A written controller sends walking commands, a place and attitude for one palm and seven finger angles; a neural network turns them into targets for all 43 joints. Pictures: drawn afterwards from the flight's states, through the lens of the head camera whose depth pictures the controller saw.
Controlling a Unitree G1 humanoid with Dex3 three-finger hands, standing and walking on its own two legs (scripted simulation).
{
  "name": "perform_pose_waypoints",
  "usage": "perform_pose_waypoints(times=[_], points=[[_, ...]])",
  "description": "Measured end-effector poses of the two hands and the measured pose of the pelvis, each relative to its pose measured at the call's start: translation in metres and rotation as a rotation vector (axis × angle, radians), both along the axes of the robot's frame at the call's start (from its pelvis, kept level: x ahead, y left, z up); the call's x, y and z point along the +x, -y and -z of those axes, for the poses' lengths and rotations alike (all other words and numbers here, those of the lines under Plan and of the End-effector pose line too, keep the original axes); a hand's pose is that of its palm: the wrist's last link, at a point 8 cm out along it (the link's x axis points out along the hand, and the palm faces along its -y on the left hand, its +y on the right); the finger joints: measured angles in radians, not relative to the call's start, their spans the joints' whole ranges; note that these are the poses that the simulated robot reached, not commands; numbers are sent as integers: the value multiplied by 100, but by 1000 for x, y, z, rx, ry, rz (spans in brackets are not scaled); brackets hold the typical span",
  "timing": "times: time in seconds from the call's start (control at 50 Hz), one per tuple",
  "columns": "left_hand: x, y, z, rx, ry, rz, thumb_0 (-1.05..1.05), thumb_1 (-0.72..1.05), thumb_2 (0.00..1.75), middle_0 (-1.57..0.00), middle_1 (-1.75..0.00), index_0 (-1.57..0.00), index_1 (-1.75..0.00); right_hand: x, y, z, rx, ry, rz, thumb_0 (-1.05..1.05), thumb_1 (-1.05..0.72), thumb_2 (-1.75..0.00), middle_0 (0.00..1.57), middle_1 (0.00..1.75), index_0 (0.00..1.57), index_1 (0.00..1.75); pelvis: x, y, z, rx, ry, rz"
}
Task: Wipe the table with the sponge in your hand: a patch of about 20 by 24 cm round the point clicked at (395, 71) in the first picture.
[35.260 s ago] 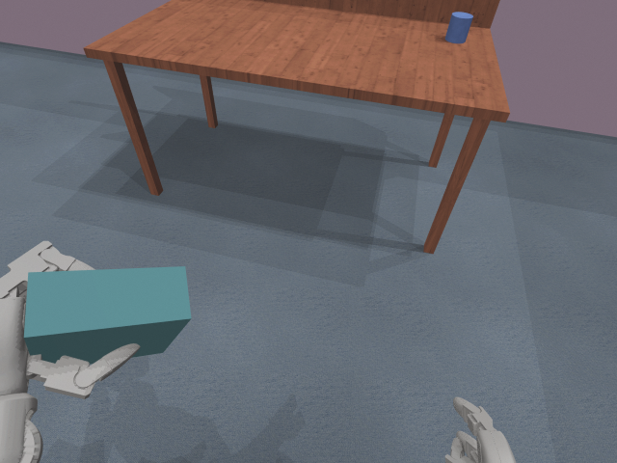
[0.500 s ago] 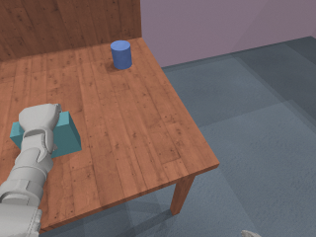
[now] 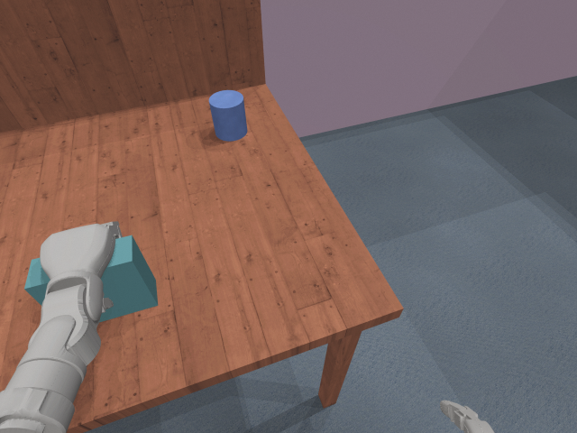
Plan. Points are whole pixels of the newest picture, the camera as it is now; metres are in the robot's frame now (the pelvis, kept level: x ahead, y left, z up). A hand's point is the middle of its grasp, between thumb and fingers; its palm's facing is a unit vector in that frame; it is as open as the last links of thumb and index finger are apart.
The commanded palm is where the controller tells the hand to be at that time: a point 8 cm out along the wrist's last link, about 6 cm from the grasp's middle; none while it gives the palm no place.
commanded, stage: wipe back along the first lane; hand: left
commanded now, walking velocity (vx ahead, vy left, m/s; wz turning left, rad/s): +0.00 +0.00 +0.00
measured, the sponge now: (104, 291) +0.32 +0.32 -0.01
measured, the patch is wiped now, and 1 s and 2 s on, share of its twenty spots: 1.00 1.00 1.00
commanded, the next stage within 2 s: lift the sponge slowly off the table in 0.46 s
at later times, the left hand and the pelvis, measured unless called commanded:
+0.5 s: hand (98, 307) +0.27 +0.29 +0.03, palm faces -0.04 -0.03 -1.00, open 9.7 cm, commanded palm +0.23 +0.27 +0.06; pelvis +0.00 -0.01 +0.00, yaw +1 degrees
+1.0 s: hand (95, 324) +0.24 +0.28 +0.04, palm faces -0.05 -0.07 -1.00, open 9.6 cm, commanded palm +0.22 +0.28 +0.09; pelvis -0.01 -0.01 +0.00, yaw +0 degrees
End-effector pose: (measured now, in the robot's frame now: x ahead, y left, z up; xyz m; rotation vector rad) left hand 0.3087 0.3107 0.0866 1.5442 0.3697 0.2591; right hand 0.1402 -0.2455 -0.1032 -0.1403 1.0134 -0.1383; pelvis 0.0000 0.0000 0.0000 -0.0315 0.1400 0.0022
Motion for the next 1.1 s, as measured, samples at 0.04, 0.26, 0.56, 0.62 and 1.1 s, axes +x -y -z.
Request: perform_pose_waypoints(times=[0.04,0.26,0.56,0.62,1.1], points=[[-5,2,0,1,5,6,0,-47,108,-75,-140,-75,-143,6,-1,-2,4,19,-8,1,-91,-89,20,30,20,30,1,0,0,1,4,0],[-33,14,-1,1,31,-2,1,-47,108,-75,-140,-75,-143,36,-7,-8,22,93,-51,1,-91,-89,20,30,20,30,4,2,-1,7,26,-6],[-62,30,0,-12,33,-10,1,-46,108,-74,-141,-75,-143,48,-13,-13,46,148,-83,1,-91,-89,20,30,20,30,1,9,-2,15,56,-5],[-65,31,0,-15,30,-11,1,-46,108,-74,-141,-75,-143,47,-11,-13,41,147,-84,1,-91,-89,20,30,20,30,0,10,-2,16,61,-6],[-81,32,-5,-57,9,3,0,-47,108,-75,-140,-76,-142,39,-4,-16,2,152,-75,1,-91,-90,20,30,20,30,-10,13,-5,17,110,-9]])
